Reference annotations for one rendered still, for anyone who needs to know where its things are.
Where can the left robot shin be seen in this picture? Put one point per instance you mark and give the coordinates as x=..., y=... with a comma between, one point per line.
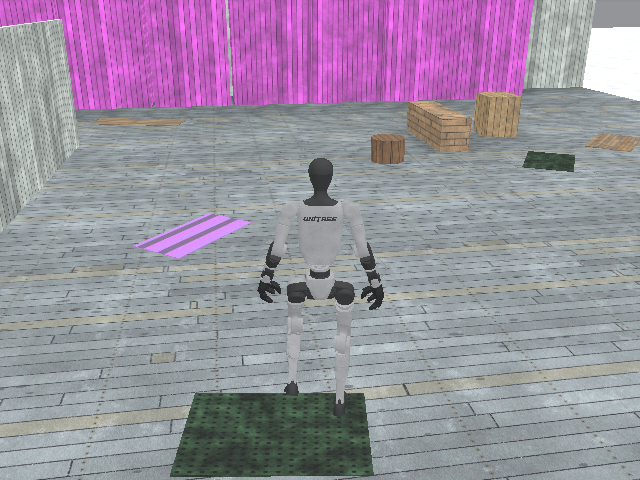
x=292, y=351

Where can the right robot forearm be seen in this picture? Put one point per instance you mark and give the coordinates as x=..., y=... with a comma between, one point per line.
x=370, y=269

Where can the robot left hand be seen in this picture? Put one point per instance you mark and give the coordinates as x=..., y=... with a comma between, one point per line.
x=269, y=288

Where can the robot right hand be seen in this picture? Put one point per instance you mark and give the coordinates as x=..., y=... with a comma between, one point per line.
x=378, y=294

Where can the left robot upper arm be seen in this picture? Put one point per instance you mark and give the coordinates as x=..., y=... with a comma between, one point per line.
x=289, y=210

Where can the right robot upper arm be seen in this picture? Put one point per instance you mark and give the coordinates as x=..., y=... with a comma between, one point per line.
x=352, y=212

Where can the right robot thigh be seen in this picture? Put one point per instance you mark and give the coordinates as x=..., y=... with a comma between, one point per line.
x=344, y=304

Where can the left robot forearm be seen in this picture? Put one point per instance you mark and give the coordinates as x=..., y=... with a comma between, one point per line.
x=270, y=266

